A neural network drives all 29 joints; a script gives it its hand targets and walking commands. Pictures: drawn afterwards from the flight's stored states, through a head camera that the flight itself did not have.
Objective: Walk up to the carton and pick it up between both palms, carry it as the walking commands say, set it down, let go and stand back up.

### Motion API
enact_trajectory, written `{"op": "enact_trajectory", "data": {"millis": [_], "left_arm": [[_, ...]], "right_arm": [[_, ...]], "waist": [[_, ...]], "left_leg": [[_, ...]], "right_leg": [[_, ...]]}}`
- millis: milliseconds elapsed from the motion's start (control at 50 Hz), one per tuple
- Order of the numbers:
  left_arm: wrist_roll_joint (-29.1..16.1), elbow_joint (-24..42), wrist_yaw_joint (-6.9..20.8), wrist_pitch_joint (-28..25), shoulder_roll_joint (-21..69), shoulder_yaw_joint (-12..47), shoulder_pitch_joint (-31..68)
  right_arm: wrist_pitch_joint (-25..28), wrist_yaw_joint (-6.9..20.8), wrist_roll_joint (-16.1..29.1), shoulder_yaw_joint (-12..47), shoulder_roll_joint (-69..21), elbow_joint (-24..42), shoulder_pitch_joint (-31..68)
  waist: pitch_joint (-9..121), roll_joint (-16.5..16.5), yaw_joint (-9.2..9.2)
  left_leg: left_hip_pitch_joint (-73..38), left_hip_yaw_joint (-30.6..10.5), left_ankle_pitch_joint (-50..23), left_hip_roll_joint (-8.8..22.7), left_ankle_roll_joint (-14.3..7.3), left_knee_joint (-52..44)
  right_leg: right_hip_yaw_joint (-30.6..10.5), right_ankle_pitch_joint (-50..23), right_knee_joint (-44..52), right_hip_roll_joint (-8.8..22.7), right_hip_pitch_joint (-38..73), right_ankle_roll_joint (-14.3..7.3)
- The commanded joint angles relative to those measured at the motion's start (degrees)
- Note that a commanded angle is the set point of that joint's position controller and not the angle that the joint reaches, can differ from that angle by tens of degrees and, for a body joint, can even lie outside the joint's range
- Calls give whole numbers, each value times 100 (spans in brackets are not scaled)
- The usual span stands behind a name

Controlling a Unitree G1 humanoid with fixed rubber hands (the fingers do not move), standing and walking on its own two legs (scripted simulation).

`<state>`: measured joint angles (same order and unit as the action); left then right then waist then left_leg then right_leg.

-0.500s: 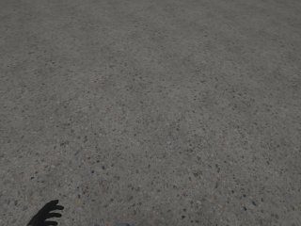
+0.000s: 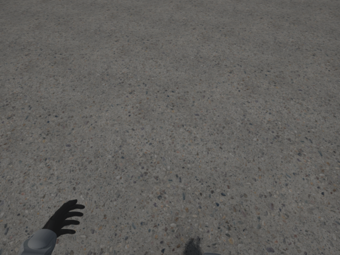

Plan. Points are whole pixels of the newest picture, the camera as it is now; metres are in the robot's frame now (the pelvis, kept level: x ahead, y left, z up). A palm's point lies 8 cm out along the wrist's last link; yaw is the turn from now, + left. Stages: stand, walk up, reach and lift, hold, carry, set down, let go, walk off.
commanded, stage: walk up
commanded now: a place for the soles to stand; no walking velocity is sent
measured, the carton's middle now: out of the picture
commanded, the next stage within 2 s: none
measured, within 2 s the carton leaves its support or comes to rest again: neither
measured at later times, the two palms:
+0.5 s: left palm (149, 150) +0.41 +0.08 -0.05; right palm out of the picture -0.01 -0.43 -0.03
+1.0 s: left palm (211, 120) +0.57 -0.13 -0.09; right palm out of the picture +0.11 -0.58 -0.05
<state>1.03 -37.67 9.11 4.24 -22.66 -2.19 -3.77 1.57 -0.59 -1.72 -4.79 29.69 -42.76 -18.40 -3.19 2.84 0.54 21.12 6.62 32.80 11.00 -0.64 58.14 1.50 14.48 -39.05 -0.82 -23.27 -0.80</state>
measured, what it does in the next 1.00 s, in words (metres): steps to the right, turning right: left foot, then right foot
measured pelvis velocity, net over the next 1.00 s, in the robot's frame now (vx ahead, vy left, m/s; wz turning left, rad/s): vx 0.28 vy -0.28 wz -0.84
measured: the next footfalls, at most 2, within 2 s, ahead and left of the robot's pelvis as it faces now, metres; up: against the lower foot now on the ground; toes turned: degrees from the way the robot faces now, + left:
left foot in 0.14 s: +0.15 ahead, +0.07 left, +0.00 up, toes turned +2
right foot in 0.58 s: +0.20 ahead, -0.34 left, +0.00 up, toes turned -36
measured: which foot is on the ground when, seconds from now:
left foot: up 0.00-0.12, down 0.14-0.60, up 0.62-0.84, down 0.86-1.00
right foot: down 0.00-0.14, up 0.16-0.56, down 0.58-0.86, up 0.88-1.00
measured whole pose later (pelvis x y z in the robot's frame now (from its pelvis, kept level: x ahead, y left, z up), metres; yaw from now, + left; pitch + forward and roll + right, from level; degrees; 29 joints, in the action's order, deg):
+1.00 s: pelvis +0.28 -0.28 +0.00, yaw -48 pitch -4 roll +2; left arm 4.1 -44.2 8.9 6.5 -24.9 -4.2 -14.4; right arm 5.8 -2.7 -3.9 -1.8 26.2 -35.6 -19.6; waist -1.5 -3.3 -1.4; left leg 16.4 14.5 15.9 7.6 0.4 37.5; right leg -2.2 22.3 -65.2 1.7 -26.3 0.5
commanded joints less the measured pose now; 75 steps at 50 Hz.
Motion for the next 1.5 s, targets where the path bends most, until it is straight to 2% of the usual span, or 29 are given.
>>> {"op": "enact_trajectory", "data": {"millis": [0,60,100,120,140,180,260,400,500,540,560,580,600,660,760,820,840,860,900,1080,1180,1220,1240,1260,1280,1300,1320,1380,1480], "left_arm": [[35,557,-194,-61,-1859,-600,208],[145,713,-78,-43,-1506,-461,626],[166,938,-44,-60,-981,-256,1218],[189,993,-94,-114,-470,-154,949],[428,917,-192,-95,-939,-325,759],[462,800,-64,-47,-1472,-516,408],[350,529,173,-47,-1081,-417,179],[62,772,397,-78,-914,-371,857],[89,634,269,-140,-1072,-419,309],[116,383,78,-218,-1471,-555,-598],[171,101,-99,-249,-2009,-680,-1502],[129,145,-263,-186,-2613,-761,-1484],[15,274,-329,-127,-2596,-779,-1355],[-25,289,-471,-153,-2097,-643,-732],[110,435,-310,-194,-1677,-506,234],[96,524,-240,-203,-1114,-344,776],[145,698,-245,-248,-771,-285,808],[308,743,-251,-203,-935,-335,756],[376,787,-158,-136,-1624,-515,620],[33,512,298,-191,-1228,-548,433],[-24,289,237,-290,-1207,-581,39],[-15,110,52,-335,-1406,-659,-608],[0,-176,-128,-391,-1699,-752,-1552],[10,-196,-350,-407,-2378,-837,-2008],[-87,41,-493,-353,-2702,-851,-1678],[-155,48,-564,-357,-2397,-836,-1370],[-150,34,-628,-424,-2262,-814,-1180],[-41,-154,-664,-562,-2089,-703,-756],[30,-60,-515,-616,-1684,-606,-441]], "right_arm": [[372,-68,89,-199,1140,487,-444],[396,-147,74,-114,1113,415,-909],[393,-193,-21,-160,1368,299,-1715],[344,-245,-194,-345,2004,419,-1637],[315,-334,-294,-302,2039,733,-684],[473,-391,-182,-238,1512,830,-377],[550,-312,-111,-342,1208,681,-505],[501,-322,-213,-478,1300,981,-537],[314,-235,-152,-504,1418,1043,-272],[258,-103,-84,-441,1310,1067,-111],[252,1,-20,-348,1047,1192,-125],[378,107,99,-194,755,1450,102],[485,153,207,-226,1076,1521,268],[555,224,161,-260,1053,1233,125],[394,-3,160,-190,1058,645,-746],[397,-94,50,-306,1193,412,-1597],[370,-170,-42,-436,1668,420,-2046],[361,-249,-327,-533,2000,853,-1388],[444,-379,-260,-502,1780,1118,-691],[588,-326,-268,-566,1676,1198,-108],[413,-190,-192,-521,1583,1078,117],[340,-107,-132,-456,1437,1053,112],[302,-20,-48,-368,1199,1073,-20],[355,135,125,-171,705,1343,20],[462,208,243,-131,891,1522,54],[466,198,283,-253,1276,1545,288],[500,257,279,-236,1274,1521,280],[468,224,230,-153,1033,992,-152],[392,158,144,-96,1025,946,-210]], "waist": [[725,-1511,-267],[752,-1636,21],[951,-770,746],[1273,1511,772],[806,971,421],[187,-118,124],[468,292,103],[-437,374,286],[-188,508,-123],[413,-113,-681],[920,-1495,-1074],[848,-2631,-1130],[915,-2103,-1150],[704,-906,-644],[264,-1703,-7],[561,-720,809],[790,627,1173],[745,1296,933],[-50,23,571],[-547,646,104],[-273,460,-304],[237,-58,-721],[999,-830,-1151],[1257,-2617,-1354],[1244,-2458,-1146],[955,-1275,-1020],[863,-845,-846],[633,-1132,-388],[-115,-1229,-200]], "left_leg": [[1241,-141,-599,-356,110,-489],[-208,-162,-950,-572,56,-1767],[-2850,-467,-1162,-267,-413,-4003],[-3210,-2901,1002,1606,-759,-5032],[-2107,-3438,1488,2684,-1138,-5174],[-1601,-2267,633,2230,-1151,-5200],[-2230,-322,-1125,1373,-896,-4715],[-1847,849,-1306,1545,-1004,-5041],[-1108,1423,-1303,1439,-876,-4122],[-288,1650,-1581,954,-690,-2068],[744,1991,-1864,220,-418,433],[2660,1272,281,-595,-184,1759],[2892,-103,299,-509,-198,1922],[2192,-374,-189,-79,-248,887],[138,-302,-967,-315,-20,-1256],[-2800,-541,-1849,-280,-340,-2873],[-3602,-2061,449,771,-672,-4153],[-2837,-3701,2235,2329,-1097,-4906],[-1964,-3442,2264,2424,-1415,-5095],[-1285,-8,828,1736,-1171,-5264],[-503,1264,143,1292,-891,-4417],[-402,1594,-1546,1011,-751,-2718],[397,1720,-2407,608,-564,-674],[1990,1479,-271,-253,-265,1333],[2916,116,81,-582,-194,2020],[2759,-450,-332,-196,-174,1969],[2667,-451,-661,-38,-180,1724],[1771,-509,-742,184,-103,583],[752,-305,-1379,-18,59,-1255]], "right_leg": [[-2236,576,2405,999,1641,-1357],[-2277,726,2338,810,304,-1210],[-1065,1493,1307,-272,-1895,-73],[-384,1366,-669,-836,-2690,141],[-1099,1203,-2077,70,-2694,208],[-903,338,-2521,577,-2244,202],[-355,-130,-2199,787,-1854,304],[74,-411,-900,1234,-1516,306],[332,-252,-205,873,137,-29],[141,496,117,460,1723,-447],[-1174,2127,1221,716,2823,-965],[-3495,2260,2221,1404,3665,-1544],[-4614,1787,2432,1845,3615,-2031],[-2539,1098,2002,1431,2671,-1574],[-2434,1548,2479,1406,121,-1543],[-1367,2572,1040,399,-2037,-589],[-547,2317,-360,-327,-2966,-124],[-681,1534,-2290,-12,-2892,8],[-902,958,-3027,554,-2738,101],[-221,147,-1242,1104,-1644,158],[565,-592,-414,611,482,-77],[533,6,-59,255,1499,-359],[95,747,294,30,3069,-741],[-2729,2260,1782,1218,3900,-1303],[-4998,2741,2861,1924,3938,-1760],[-4715,2427,2706,2021,3521,-1901],[-3956,1756,2408,1816,3322,-1743],[-2350,1002,2167,1490,2246,-1517],[-1903,1089,2093,1508,399,-1512]]}}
